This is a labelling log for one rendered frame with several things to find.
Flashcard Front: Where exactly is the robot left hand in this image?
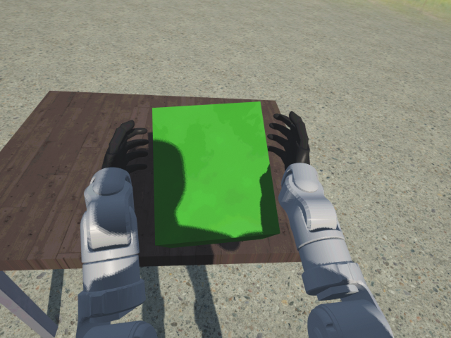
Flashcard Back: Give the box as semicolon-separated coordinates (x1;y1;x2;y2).
101;120;149;174

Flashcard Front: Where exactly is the robot right hand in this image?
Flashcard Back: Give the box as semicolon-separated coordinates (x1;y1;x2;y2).
267;111;310;171

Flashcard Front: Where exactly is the table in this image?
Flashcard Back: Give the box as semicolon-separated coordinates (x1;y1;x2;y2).
0;91;301;338

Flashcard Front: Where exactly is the right robot upper arm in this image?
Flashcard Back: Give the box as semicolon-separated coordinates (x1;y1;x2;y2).
307;299;393;338

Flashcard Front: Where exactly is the robot right forearm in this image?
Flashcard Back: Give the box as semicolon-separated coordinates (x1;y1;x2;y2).
278;163;394;338

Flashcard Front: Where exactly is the left robot upper arm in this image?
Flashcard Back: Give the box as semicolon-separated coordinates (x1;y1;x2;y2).
83;320;158;338

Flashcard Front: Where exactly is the robot left forearm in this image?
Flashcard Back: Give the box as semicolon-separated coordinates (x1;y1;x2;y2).
75;167;146;338

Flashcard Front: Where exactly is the carton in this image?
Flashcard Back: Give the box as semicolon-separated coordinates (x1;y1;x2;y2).
152;101;280;248

